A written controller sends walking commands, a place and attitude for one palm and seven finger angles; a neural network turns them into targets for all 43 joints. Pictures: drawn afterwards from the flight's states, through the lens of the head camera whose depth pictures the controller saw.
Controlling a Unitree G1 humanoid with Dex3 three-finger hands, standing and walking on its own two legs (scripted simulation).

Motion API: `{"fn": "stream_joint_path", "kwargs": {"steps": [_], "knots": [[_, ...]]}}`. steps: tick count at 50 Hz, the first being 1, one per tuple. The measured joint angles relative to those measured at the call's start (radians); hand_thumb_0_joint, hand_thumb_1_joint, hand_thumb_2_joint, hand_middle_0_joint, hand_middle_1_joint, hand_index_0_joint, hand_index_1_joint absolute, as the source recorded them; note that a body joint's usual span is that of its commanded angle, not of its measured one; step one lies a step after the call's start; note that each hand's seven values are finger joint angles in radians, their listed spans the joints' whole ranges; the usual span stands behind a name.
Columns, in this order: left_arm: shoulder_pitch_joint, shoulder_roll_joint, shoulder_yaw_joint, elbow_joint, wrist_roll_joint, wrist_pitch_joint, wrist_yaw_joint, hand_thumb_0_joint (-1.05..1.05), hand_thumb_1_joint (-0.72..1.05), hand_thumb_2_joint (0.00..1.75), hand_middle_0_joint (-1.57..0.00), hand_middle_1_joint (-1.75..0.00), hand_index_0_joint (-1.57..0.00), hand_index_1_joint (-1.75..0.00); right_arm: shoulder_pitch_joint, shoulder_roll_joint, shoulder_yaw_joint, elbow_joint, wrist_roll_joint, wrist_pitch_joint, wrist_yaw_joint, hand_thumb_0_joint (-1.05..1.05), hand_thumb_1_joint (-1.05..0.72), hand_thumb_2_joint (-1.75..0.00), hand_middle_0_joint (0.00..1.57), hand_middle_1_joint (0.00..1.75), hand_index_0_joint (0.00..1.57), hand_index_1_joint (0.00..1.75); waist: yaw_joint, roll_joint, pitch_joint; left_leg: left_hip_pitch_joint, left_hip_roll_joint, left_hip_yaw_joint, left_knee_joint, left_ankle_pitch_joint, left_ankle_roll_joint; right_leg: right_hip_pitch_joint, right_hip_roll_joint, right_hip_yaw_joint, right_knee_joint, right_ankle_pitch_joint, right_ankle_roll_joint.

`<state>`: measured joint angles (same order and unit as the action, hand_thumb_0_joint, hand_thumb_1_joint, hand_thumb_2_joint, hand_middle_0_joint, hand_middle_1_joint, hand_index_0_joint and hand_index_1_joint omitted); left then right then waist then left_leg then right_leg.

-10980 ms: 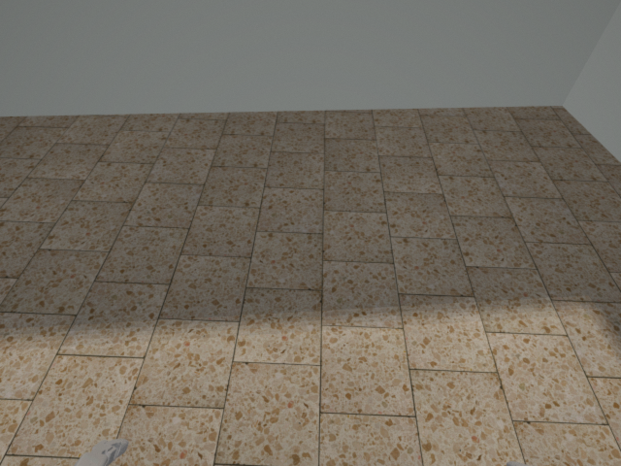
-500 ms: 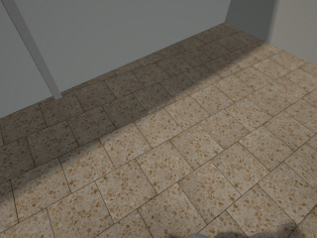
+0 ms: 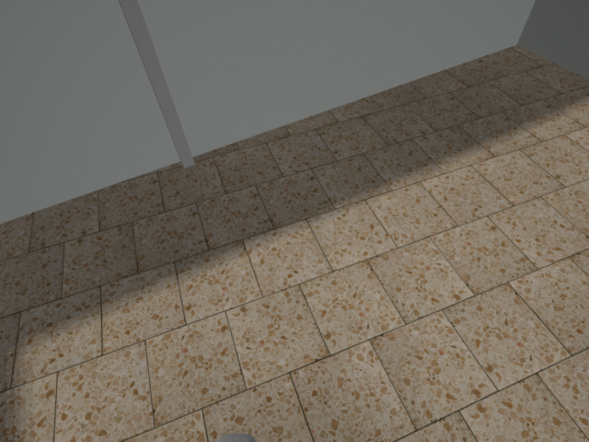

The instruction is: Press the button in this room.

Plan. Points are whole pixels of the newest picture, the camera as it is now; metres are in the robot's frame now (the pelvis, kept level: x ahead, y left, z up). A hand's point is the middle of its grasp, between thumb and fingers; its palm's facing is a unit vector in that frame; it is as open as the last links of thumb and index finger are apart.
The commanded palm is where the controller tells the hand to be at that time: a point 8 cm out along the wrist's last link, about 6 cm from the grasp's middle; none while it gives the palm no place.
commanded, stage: stand and wait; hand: left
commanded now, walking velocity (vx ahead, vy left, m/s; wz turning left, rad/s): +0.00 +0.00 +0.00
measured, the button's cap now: out of the picture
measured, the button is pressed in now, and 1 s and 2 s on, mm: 0 0 0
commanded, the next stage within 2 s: turn or walk to find it in 0.14 s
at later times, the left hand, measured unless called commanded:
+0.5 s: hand out of the picture +0.00 +0.23 -0.17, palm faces +0.12 -0.96 -0.25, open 7.3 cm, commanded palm none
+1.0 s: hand out of the picture -0.08 +0.27 -0.19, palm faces +0.32 -0.92 -0.23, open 7.3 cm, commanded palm none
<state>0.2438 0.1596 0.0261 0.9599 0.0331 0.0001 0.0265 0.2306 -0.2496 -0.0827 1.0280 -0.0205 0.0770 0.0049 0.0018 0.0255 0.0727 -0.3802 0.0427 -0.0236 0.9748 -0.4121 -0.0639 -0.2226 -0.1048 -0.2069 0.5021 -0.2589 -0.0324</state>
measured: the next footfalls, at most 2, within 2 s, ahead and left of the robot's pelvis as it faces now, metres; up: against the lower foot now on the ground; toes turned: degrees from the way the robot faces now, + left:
left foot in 0.12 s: +0.00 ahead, +0.15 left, +0.00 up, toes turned +4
right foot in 0.50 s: +0.00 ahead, -0.09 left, +0.00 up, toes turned +0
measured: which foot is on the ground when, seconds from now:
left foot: up 0.00-0.10, down 0.12-0.52, up 0.54-0.86, down 0.88-1.00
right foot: down 0.00-0.14, up 0.16-0.48, down 0.50-0.90, up 0.92-1.00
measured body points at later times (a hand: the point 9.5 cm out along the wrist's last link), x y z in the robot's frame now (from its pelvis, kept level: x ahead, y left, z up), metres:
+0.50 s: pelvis -0.03 +0.03 -0.01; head -0.01 +0.02 +0.44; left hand -0.01 +0.28 -0.15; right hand +0.06 -0.20 -0.16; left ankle -0.04 +0.15 -0.74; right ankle -0.04 -0.10 -0.74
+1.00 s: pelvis -0.07 +0.06 -0.01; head -0.04 +0.09 +0.44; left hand -0.10 +0.32 -0.17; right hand +0.07 -0.16 -0.15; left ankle -0.10 +0.16 -0.74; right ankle -0.06 -0.09 -0.69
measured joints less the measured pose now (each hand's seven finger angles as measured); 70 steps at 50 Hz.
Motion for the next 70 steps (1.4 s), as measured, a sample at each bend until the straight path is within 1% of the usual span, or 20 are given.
{"fn": "stream_joint_path", "kwargs": {"steps": [3, 7, 11, 15, 21, 25, 26, 30, 33, 35, 38, 43, 45, 48, 51, 54, 60, 66, 68, 70], "knots": [[0.017, 0.012, 0.003, 0.027, 0.004, 0.0, -0.002, 0.01, 0.91, 0.9, -0.2, -0.3, -0.21, -0.3, -0.031, 0.013, 0.013, 0.001, 0.006, -0.013, -0.006, 0.01, -0.91, -0.9, 0.2, 0.3, 0.2, 0.3, 0.021, -0.015, 0.004, 0.07, -0.001, 0.029, -0.161, -0.029, 0.009, -0.016, -0.006, -0.007, 0.014, 0.002, 0.009], [0.043, 0.033, 0.008, 0.072, -0.008, 0.013, 0.001, 0.01, 0.91, 0.9, -0.2, -0.3, -0.21, -0.3, -0.065, 0.037, 0.032, -0.005, 0.01, -0.054, -0.012, 0.01, -0.91, -0.9, 0.2, 0.3, 0.2, 0.3, 0.035, -0.031, -0.006, 0.193, -0.007, 0.065, -0.437, 0.073, 0.039, -0.05, -0.009, -0.015, 0.079, -0.019, 0.036], [0.053, 0.059, 0.009, 0.121, -0.016, 0.048, 0.005, 0.01, 0.91, 0.9, -0.2, -0.3, -0.2, -0.3, -0.081, 0.091, 0.057, 0.0, 0.002, -0.072, -0.022, 0.0, -0.91, -0.9, 0.2, 0.3, 0.2, 0.3, 0.044, -0.079, -0.016, 0.221, -0.029, 0.083, -0.456, 0.083, 0.077, -0.086, 0.006, 0.08, 0.234, -0.188, 0.068], [0.034, 0.051, 0.009, 0.133, -0.016, 0.056, -0.003, 0.01, 0.91, 0.9, -0.2, -0.3, -0.2, -0.3, -0.086, 0.099, 0.058, 0.001, 0.004, -0.073, -0.037, 0.0, -0.93, -0.9, 0.2, 0.3, 0.21, 0.3, 0.032, -0.058, -0.027, 0.233, -0.035, 0.062, -0.501, 0.123, 0.088, -0.11, 0.018, 0.124, 0.36, -0.201, 0.084], [-0.019, 0.035, 0.009, 0.098, -0.018, 0.043, -0.004, 0.01, 0.91, 0.9, -0.2, -0.3, -0.2, -0.3, -0.088, 0.078, 0.049, 0.0, -0.002, -0.063, -0.026, 0.0, -0.93, -0.9, 0.2, 0.3, 0.21, 0.3, 0.015, -0.031, -0.016, 0.195, -0.052, 0.032, -0.513, 0.157, 0.087, -0.086, 0.025, 0.144, 0.291, -0.196, 0.1], [-0.045, 0.031, 0.008, 0.066, -0.018, 0.021, -0.003, 0.01, 0.91, 0.9, -0.2, -0.3, -0.2, -0.3, -0.069, 0.064, 0.036, -0.001, 0.001, -0.053, -0.02, 0.0, -0.92, -0.9, 0.2, 0.3, 0.21, 0.3, 0.001, -0.017, -0.013, 0.139, -0.066, 0.01, -0.465, 0.153, 0.071, -0.012, 0.038, 0.134, 0.084, -0.066, 0.098], [-0.048, 0.027, 0.008, 0.061, -0.015, 0.013, -0.001, 0.01, 0.91, 0.9, -0.2, -0.3, -0.2, -0.3, -0.063, 0.056, 0.031, 0.0, 0.005, -0.05, -0.019, 0.0, -0.92, -0.9, 0.2, 0.3, 0.21, 0.3, 0.0, -0.006, -0.013, 0.119, -0.065, 0.003, -0.435, 0.142, 0.064, 0.002, 0.043, 0.125, 0.047, -0.055, 0.076], [-0.047, 0.004, 0.005, 0.036, -0.006, -0.001, 0.001, 0.0, 0.91, 0.9, -0.2, -0.3, -0.2, -0.3, -0.042, 0.028, 0.009, 0.003, 0.005, -0.019, -0.013, 0.0, -0.91, -0.9, 0.2, 0.3, 0.2, 0.3, -0.009, 0.024, -0.004, -0.005, -0.078, -0.009, -0.108, -0.046, 0.052, 0.003, 0.032, 0.082, 0.058, -0.066, 0.026], [-0.038, -0.002, 0.005, 0.028, -0.005, 0.004, 0.003, 0.0, 0.91, 0.9, -0.2, -0.3, -0.21, -0.3, -0.036, 0.013, -0.002, 0.005, 0.002, -0.008, -0.003, 0.01, -0.91, -0.9, 0.2, 0.3, 0.2, 0.3, -0.014, 0.025, 0.003, -0.07, -0.061, 0.003, 0.098, -0.029, 0.038, 0.017, 0.018, 0.06, 0.034, -0.051, 0.028], [-0.036, -0.002, 0.004, 0.027, -0.003, 0.008, 0.003, 0.0, 0.91, 0.9, -0.2, -0.3, -0.21, -0.3, -0.029, 0.009, -0.004, 0.002, 0.002, -0.007, 0.001, 0.01, -0.91, -0.9, 0.2, 0.3, 0.2, 0.3, -0.022, 0.02, 0.007, -0.077, -0.041, 0.012, 0.127, -0.015, 0.026, 0.023, 0.008, 0.042, 0.027, -0.046, 0.033], [-0.036, 0.005, 0.006, 0.022, 0.002, 0.009, 0.002, 0.01, 0.91, 0.9, -0.2, -0.3, -0.21, -0.3, -0.025, 0.012, -0.002, 0.0, 0.004, -0.006, 0.004, 0.01, -0.91, -0.9, 0.2, 0.3, 0.2, 0.3, -0.022, 0.001, 0.015, -0.045, -0.013, 0.035, 0.049, -0.028, 0.014, 0.021, -0.013, 0.019, 0.032, -0.047, 0.041], [-0.042, 0.032, 0.015, 0.013, 0.003, 0.011, -0.005, 0.01, 0.91, 0.9, -0.2, -0.3, -0.21, -0.3, -0.037, 0.024, 0.012, -0.014, 0.008, -0.021, 0.005, 0.01, -0.91, -0.9, 0.2, 0.3, 0.2, 0.3, -0.01, -0.039, 0.03, 0.062, 0.002, 0.077, -0.23, 0.005, 0.014, -0.01, -0.055, -0.017, 0.099, -0.075, 0.069], [-0.037, 0.048, 0.021, 0.012, -0.006, 0.021, -0.007, 0.01, 0.91, 0.9, -0.2, -0.3, -0.21, -0.3, -0.039, 0.027, 0.016, -0.025, 0.006, -0.04, 0.006, 0.01, -0.91, -0.9, 0.2, 0.3, 0.2, 0.3, -0.009, -0.053, 0.026, 0.105, -0.008, 0.087, -0.35, 0.078, 0.041, -0.045, -0.078, -0.02, 0.174, -0.106, 0.086], [-0.044, 0.079, 0.03, 0.022, -0.012, 0.054, 0.0, 0.01, 0.91, 0.9, -0.2, -0.3, -0.21, -0.3, -0.052, 0.053, 0.025, -0.037, 0.002, -0.058, 0.002, 0.01, -0.91, -0.9, 0.2, 0.3, 0.2, 0.3, 0.003, -0.083, 0.032, 0.1, -0.022, 0.091, -0.332, 0.063, 0.081, -0.133, -0.049, 0.082, 0.391, -0.27, 0.097], [-0.059, 0.088, 0.036, 0.035, -0.014, 0.068, -0.003, 0.01, 0.91, 0.9, -0.2, -0.3, -0.2, -0.3, -0.046, 0.066, 0.034, -0.048, -0.003, -0.066, -0.011, 0.0, -0.91, -0.9, 0.2, 0.3, 0.2, 0.3, -0.005, -0.067, 0.021, 0.119, -0.022, 0.069, -0.393, 0.101, 0.086, -0.194, -0.009, 0.124, 0.548, -0.242, 0.101], [-0.076, 0.089, 0.036, 0.026, -0.015, 0.059, -0.01, 0.01, 0.91, 0.9, -0.2, -0.3, -0.2, -0.3, -0.042, 0.07, 0.041, -0.049, -0.003, -0.067, -0.015, 0.0, -0.91, -0.9, 0.2, 0.3, 0.2, 0.3, -0.005, -0.052, 0.015, 0.138, -0.032, 0.049, -0.459, 0.146, 0.092, -0.222, 0.006, 0.147, 0.59, -0.185, 0.108], [-0.106, 0.081, 0.032, 0.0, -0.018, 0.052, -0.008, 0.01, 0.91, 0.9, -0.2, -0.3, -0.2, -0.3, -0.03, 0.072, 0.038, -0.054, -0.004, -0.065, -0.013, 0.0, -0.91, -0.9, 0.2, 0.3, 0.21, 0.3, -0.017, -0.033, 0.003, 0.143, -0.057, 0.017, -0.513, 0.193, 0.086, -0.199, 0.023, 0.176, 0.487, -0.175, 0.118], [-0.132, 0.052, 0.019, -0.029, -0.026, 0.036, -0.007, 0.01, 0.91, 0.9, -0.2, -0.3, -0.2, -0.3, -0.013, 0.052, 0.023, -0.055, -0.007, -0.046, -0.008, 0.0, -0.91, -0.9, 0.21, 0.3, 0.21, 0.3, -0.038, 0.001, -0.003, 0.1, -0.073, -0.033, -0.466, 0.195, 0.054, -0.08, 0.057, 0.169, 0.179, -0.12, 0.103], [-0.128, 0.034, 0.014, -0.035, -0.02, 0.018, -0.006, 0.01, 0.91, 0.9, -0.2, -0.3, -0.2, -0.3, -0.008, 0.035, 0.013, -0.051, 0.0, -0.038, -0.006, 0.0, -0.91, -0.9, 0.2, 0.3, 0.21, 0.3, -0.037, 0.03, -0.003, 0.068, -0.067, -0.056, -0.406, 0.169, 0.048, -0.038, 0.073, 0.143, 0.085, -0.046, 0.061], [-0.112, 0.015, 0.003, -0.042, -0.013, 0.01, -0.006, 0.01, 0.91, 0.9, -0.2, -0.3, -0.2, -0.3, -0.003, 0.019, 0.001, -0.046, 0.001, -0.023, -0.006, 0.01, -0.91, -0.9, 0.2, 0.3, 0.21, 0.3, -0.041, 0.049, -0.005, 0.009, -0.08, -0.063, -0.24, 0.018, 0.045, -0.034, 0.068, 0.113, 0.098, -0.053, 0.012]]}}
